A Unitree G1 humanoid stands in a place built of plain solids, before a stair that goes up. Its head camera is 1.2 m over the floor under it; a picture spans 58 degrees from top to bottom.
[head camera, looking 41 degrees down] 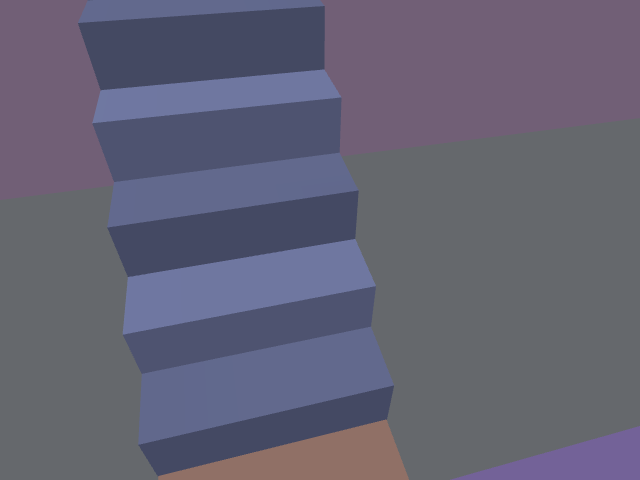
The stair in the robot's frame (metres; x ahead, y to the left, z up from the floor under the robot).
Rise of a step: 0.18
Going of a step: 0.19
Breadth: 0.63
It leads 14 degrees to the left of straight ahead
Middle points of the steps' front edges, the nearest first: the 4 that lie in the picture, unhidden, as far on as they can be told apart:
0.52 0.11 0.18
0.70 0.16 0.36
0.88 0.20 0.54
1.06 0.25 0.72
